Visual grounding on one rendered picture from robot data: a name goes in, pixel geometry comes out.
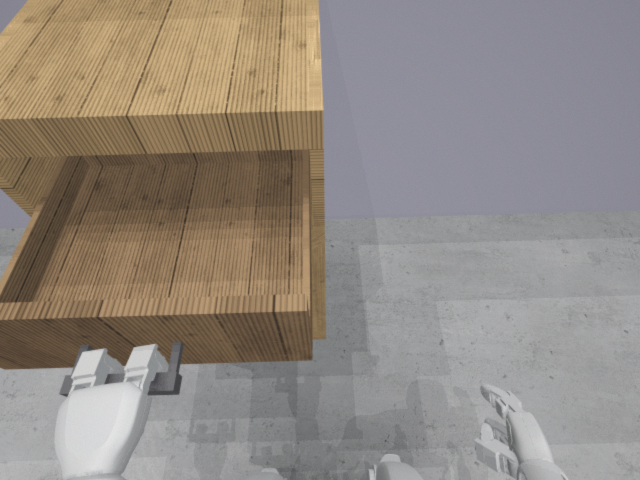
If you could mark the drawer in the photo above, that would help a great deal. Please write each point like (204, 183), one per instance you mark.
(211, 249)

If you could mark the cabinet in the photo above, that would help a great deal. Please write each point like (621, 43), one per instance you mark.
(116, 77)

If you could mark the robot left hand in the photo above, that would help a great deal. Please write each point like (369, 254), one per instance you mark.
(99, 426)

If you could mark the right robot forearm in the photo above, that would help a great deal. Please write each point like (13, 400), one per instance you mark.
(538, 469)

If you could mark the handle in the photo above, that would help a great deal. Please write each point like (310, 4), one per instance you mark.
(164, 383)

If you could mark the robot right hand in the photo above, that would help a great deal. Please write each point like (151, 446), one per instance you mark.
(504, 448)

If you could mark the robot right shin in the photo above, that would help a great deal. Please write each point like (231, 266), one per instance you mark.
(390, 457)

